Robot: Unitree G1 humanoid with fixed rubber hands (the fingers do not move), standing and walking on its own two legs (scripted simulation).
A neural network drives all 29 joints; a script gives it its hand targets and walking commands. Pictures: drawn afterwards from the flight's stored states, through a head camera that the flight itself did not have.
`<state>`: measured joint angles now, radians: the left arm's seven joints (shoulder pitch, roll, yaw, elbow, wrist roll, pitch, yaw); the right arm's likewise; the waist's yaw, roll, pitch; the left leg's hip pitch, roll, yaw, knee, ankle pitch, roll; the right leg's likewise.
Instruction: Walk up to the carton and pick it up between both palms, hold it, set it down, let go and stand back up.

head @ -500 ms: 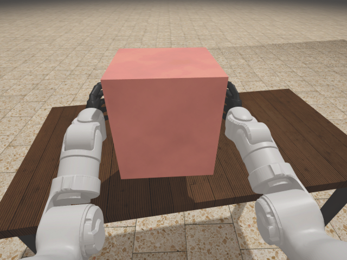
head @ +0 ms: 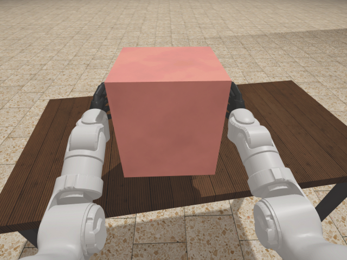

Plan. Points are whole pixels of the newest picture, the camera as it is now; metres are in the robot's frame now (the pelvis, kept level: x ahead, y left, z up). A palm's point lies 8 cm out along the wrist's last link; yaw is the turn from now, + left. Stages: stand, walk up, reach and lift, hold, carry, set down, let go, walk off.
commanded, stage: set down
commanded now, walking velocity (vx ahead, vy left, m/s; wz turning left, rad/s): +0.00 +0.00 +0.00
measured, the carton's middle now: (168, 110) +0.45 +0.01 +0.17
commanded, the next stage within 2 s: none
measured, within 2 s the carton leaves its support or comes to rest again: neither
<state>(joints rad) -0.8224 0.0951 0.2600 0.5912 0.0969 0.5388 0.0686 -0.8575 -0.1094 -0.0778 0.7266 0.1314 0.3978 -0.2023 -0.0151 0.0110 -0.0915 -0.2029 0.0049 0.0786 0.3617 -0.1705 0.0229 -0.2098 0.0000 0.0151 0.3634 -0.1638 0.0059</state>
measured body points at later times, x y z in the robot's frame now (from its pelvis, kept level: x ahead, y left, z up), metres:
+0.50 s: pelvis +0.01 +0.00 +0.00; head -0.01 +0.00 +0.45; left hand +0.43 +0.17 +0.16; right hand +0.43 -0.15 +0.17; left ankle +0.01 +0.10 -0.75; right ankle +0.02 -0.12 -0.75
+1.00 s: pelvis +0.02 +0.00 +0.00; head +0.01 +0.00 +0.45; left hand +0.45 +0.17 +0.13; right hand +0.43 -0.15 +0.14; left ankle +0.01 +0.10 -0.75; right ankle +0.02 -0.12 -0.75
